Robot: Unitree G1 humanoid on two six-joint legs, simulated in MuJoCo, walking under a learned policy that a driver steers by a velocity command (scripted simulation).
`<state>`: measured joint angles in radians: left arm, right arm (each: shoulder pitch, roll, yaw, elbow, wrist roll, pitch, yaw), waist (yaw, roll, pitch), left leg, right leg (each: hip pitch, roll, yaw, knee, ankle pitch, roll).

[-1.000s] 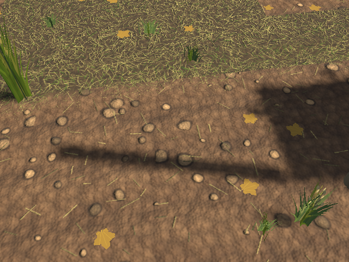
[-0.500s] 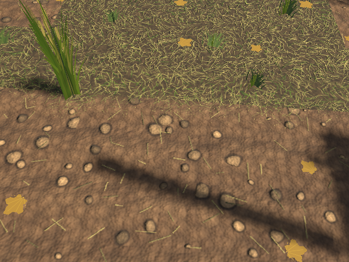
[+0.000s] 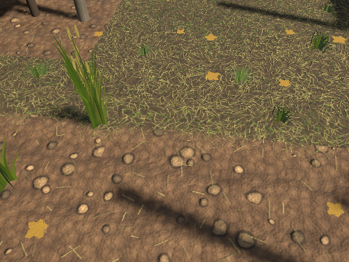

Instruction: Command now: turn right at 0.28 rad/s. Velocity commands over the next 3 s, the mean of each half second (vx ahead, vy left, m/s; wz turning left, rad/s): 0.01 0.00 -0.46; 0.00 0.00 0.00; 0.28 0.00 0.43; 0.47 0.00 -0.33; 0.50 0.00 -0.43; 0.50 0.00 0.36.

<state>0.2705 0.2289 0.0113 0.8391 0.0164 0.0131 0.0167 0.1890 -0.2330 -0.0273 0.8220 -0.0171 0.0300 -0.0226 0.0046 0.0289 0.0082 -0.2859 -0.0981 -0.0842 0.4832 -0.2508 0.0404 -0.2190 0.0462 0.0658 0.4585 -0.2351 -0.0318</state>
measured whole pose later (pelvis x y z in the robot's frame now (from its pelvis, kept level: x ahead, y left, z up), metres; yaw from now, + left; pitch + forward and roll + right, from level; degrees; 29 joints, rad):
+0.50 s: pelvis -0.01 +0.04 +0.00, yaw -17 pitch +0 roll -1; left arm 0.21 0.34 0.10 0.83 0.02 0.07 -0.02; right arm 0.20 -0.26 -0.02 0.76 -0.02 0.02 -0.05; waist 0.01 -0.05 0.05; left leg -0.17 -0.02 0.03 0.40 -0.24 0.05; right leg -0.46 0.08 0.08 1.06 -0.42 0.03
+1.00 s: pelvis -0.04 +0.03 +0.00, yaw -13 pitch -1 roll -1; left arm 0.11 0.24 0.03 0.83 0.02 0.04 0.04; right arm 0.27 -0.28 -0.06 0.86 -0.01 0.07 0.01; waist -0.03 0.02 0.07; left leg -0.34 0.00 0.02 0.89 -0.48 -0.01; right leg -0.17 -0.02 -0.10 0.44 -0.25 -0.02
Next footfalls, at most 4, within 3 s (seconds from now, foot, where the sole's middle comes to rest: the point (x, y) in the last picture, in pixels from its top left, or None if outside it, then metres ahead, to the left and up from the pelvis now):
0.32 left None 0.04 0.11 -0.78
0.74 right None -0.03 -0.09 -0.78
1.12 left None -0.01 0.12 -0.78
1.66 right None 0.34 -0.03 -0.78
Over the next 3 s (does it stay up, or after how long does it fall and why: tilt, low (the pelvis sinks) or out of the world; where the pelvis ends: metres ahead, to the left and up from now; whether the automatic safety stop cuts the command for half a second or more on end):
stays up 0.87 -0.13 0.00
